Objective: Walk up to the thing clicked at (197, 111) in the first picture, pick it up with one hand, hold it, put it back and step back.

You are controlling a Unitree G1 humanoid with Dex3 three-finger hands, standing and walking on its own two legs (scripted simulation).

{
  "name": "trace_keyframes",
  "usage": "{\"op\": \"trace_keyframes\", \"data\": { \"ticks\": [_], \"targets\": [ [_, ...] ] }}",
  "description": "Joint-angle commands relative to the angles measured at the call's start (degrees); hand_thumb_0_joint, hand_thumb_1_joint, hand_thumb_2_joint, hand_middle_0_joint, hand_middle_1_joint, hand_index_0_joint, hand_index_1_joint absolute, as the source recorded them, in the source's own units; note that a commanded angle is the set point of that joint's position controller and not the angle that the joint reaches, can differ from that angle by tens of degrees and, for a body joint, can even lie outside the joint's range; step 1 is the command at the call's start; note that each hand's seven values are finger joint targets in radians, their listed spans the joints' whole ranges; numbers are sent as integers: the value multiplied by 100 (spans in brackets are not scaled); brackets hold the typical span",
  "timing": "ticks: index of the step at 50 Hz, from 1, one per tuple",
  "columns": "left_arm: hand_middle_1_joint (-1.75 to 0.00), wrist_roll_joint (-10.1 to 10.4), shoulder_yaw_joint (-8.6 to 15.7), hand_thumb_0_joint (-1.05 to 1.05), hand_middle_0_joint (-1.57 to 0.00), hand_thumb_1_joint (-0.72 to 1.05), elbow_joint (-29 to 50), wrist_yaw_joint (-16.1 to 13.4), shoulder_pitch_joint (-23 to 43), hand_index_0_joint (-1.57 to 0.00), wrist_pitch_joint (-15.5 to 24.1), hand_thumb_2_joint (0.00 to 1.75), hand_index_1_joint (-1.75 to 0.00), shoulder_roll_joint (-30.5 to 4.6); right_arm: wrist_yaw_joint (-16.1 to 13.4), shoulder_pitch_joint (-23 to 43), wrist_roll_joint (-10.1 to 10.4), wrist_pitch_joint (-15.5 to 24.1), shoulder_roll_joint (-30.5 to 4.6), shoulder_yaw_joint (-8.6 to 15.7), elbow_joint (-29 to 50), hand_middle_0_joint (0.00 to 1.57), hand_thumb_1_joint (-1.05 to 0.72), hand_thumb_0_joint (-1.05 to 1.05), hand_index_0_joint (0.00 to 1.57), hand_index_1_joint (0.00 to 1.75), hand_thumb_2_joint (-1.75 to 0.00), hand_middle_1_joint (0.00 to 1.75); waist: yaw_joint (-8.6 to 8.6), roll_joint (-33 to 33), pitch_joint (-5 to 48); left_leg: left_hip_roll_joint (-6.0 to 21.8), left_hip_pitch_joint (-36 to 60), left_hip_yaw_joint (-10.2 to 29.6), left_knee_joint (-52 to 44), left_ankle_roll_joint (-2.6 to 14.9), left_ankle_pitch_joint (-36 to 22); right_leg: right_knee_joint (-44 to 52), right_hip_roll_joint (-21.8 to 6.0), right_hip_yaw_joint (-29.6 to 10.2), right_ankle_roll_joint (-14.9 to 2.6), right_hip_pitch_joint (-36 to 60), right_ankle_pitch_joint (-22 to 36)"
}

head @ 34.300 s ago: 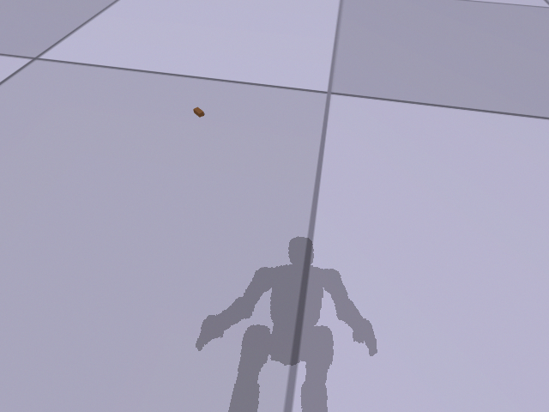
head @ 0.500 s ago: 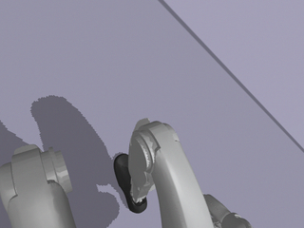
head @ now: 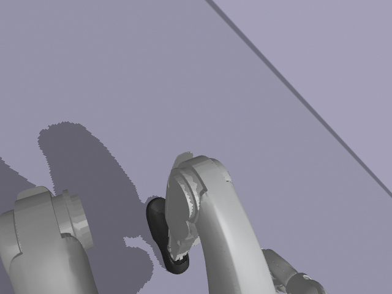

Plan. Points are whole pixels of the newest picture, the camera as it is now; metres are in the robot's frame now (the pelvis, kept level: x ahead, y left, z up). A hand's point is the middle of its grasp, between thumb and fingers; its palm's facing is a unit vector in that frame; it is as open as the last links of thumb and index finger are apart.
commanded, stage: open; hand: left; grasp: from above
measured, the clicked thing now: out of the picture +0.41 +0.38 -0.28
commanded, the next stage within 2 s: withdraw in 0.24 s
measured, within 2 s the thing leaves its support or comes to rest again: neither
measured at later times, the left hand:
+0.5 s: hand out of the picture +0.41 +0.36 -0.24, palm faces -0.41 -0.16 -0.90, open 12.4 cm
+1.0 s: hand out of the picture +0.41 +0.37 -0.06, palm faces -0.46 -0.12 -0.88, open 12.5 cm
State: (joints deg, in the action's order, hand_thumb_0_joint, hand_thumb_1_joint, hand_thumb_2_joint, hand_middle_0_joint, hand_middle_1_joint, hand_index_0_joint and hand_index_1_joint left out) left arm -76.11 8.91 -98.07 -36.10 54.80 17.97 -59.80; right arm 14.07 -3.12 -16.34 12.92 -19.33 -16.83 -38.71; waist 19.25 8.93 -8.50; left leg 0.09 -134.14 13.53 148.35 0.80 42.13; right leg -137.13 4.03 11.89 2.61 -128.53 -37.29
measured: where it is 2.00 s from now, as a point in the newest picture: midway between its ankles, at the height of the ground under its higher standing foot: (128, 272)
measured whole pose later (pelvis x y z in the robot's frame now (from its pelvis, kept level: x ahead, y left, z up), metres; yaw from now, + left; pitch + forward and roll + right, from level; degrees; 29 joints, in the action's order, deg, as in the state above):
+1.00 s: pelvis -0.01 -0.01 +0.06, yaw +7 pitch +33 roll -9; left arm -65.7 1.2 -74.5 -10.3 54.6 11.1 -46.4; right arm 9.8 -7.2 -5.6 2.9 -17.4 -6.1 -38.0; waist 12.0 -0.5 3.3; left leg -0.6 -128.1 6.9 133.1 0.7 38.4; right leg -127.3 1.9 6.3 1.1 -124.2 -36.7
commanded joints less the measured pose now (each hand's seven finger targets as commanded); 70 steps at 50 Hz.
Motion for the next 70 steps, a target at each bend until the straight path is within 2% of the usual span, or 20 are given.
{"op": "trace_keyframes", "data": {
  "ticks": [1,7,13,14,19,21,26,29,30,32,36,40,44,47,54,58,63,65,68,70],
  "targets": [
    [-70,124,161,0,-36,-18,639,-203,1207,-36,12,71,-70,-1481,-53,-992,59,-50,-1919,594,-25,20,-89,0,20,30,-90,30,146,-3116,3642,181,2783,-375,-1713,-64,-1473,981,205,437,-381,1951,1473],
    [-73,100,-15,0,-34,-21,465,-160,1208,-33,59,74,-73,-1344,-59,-906,77,-39,-1917,599,21,20,-89,0,20,30,-90,30,199,-3005,3438,188,2558,-413,-1673,-38,-1221,1013,222,372,-390,1909,1264],
    [-78,115,147,0,-29,-24,606,-171,1129,-30,87,76,-78,-1526,-92,-902,87,-48,-1904,570,22,20,-89,0,20,30,-90,30,82,-3044,3641,187,2722,-366,-1746,-60,-1253,1013,218,417,-391,1918,1256],
    [-77,89,5,0,-29,-24,587,-157,1101,-29,84,77,-77,-1354,-101,-886,82,-64,-1926,615,29,20,-89,0,20,30,-90,30,96,-3052,3668,190,2690,-401,-1699,-53,-1279,1022,238,370,-400,1975,1286],
    [-76,32,54,0,-31,-24,545,-177,1232,-32,111,76,-75,-1511,-80,-898,70,-54,-1874,521,-13,20,-90,0,20,30,-90,30,163,-3090,3529,195,2765,-345,-1686,-73,-1401,919,195,440,-376,1835,1402],
    [-75,26,294,0,-32,-23,941,-243,1300,-32,125,76,-75,-1788,-94,-972,63,-55,-1955,595,-6,20,-90,0,20,30,-90,30,47,-3422,3833,196,3056,-367,-1757,-107,-1575,912,185,414,-393,1942,1500],
    [-76,100,411,0,-30,-25,1592,-253,1216,-30,-81,78,-75,-1626,-25,-980,109,-13,-1842,809,51,20,-90,0,20,30,-90,30,-158,-3714,4200,182,3023,-521,-1795,-99,-1442,968,181,286,-441,1893,1394],
    [-78,321,353,0,-28,-28,2212,17,1039,-28,-340,80,-77,-1284,41,-1071,215,-16,-1756,1053,4,20,-90,0,20,30,-90,30,-389,-3976,4733,144,3363,-586,-1890,-129,-1761,1004,153,239,-461,1803,1591],
    [-79,420,465,0,-26,-28,2781,110,1065,-27,-397,80,-78,-1294,44,-1203,284,-61,-1711,1155,-122,20,-89,0,20,30,-90,30,-580,-4238,5041,120,3608,-565,-2102,-179,-1915,1004,115,245,-485,1766,1630],
    [-80,554,247,0,-25,-32,2910,403,705,-25,-631,83,-80,-890,80,-1172,447,-170,-1601,1328,-140,20,-90,0,20,30,-90,30,-753,-4276,5151,113,3696,-617,-2249,-179,-1913,1082,92,137,-519,1576,1540],
    [-79,846,-275,0,-26,-30,3200,1110,1045,-26,-955,82,-79,-37,64,-1435,802,-467,-1499,1622,-235,20,-90,0,20,30,-90,30,-590,-3479,4855,78,3347,-666,-2523,-55,-1545,1502,68,-18,-509,1469,1331],
    [-77,1087,-579,0,-30,-28,3542,1804,1424,-29,-989,81,-78,278,-85,-1627,1013,-751,-1354,1706,-150,20,-90,0,20,30,-90,30,-456,-2707,4678,-33,3009,-766,-2755,70,-1094,1939,31,-207,-507,1947,1058],
    [-74,1151,-682,0,-34,-24,3270,2336,1474,-33,-851,78,-75,284,-338,-1697,1114,-946,-1299,1673,-24,20,-90,0,20,30,-90,30,-373,-2022,4298,-103,2684,-839,-2801,126,-944,2236,-35,-316,-514,2116,826],
    [-74,1106,-620,0,-34,-24,3038,2511,1488,-33,-681,79,-75,68,-536,-1635,1110,-1065,-1173,1563,105,20,-90,0,20,30,-90,30,-473,-1803,4229,-123,2504,-979,-2794,157,-910,2387,-27,-425,-507,2418,689],
    [-70,878,-410,0,-37,-20,2568,2380,1334,-36,-205,75,-71,-303,-750,-1479,1045,-1201,-1121,1301,181,20,-89,0,20,30,-90,30,-638,-2040,4348,-113,2582,-1021,-2830,141,-972,2204,-17,-440,-497,2382,701],
    [-71,713,-367,0,-36,-19,2225,2053,1297,-36,58,74,-71,-311,-779,-1434,959,-1232,-1163,1239,114,20,-89,0,20,30,-90,30,-598,-2118,4247,-105,2491,-984,-2669,122,-926,2023,20,-423,-512,2150,566],
    [-69,396,-47,0,-39,-15,2389,1486,1835,-39,424,70,-68,-766,-762,-1491,771,-1192,-1248,1191,16,20,-89,0,20,30,-89,30,-528,-2469,4612,-98,2795,-919,-2430,77,-1003,1759,18,-307,-498,2016,618],
    [-63,301,150,0,-25,-5,2425,1204,1753,-23,481,86,-65,-891,-746,-1532,699,-1143,-1313,1223,-53,20,-89,0,20,30,-90,30,-565,-2797,4794,-104,3154,-906,-2448,31,-1136,1627,-17,-180,-501,1848,751],
    [-58,334,273,0,-24,9,2807,867,1737,-22,436,93,-59,-784,-725,-1553,632,-1022,-1373,1395,-54,20,-89,0,20,30,-90,30,-597,-3341,4978,-65,3587,-819,-2557,-52,-1061,1461,-61,-64,-547,1391,680],
    [-56,486,442,0,-24,14,3212,737,1462,-22,240,93,-58,-717,-680,-1591,629,-924,-1324,1540,-65,20,-89,0,20,30,-90,30,-801,-3642,5574,-57,3978,-839,-2708,-77,-1160,1437,-87,-94,-545,1492,805]
  ]
}}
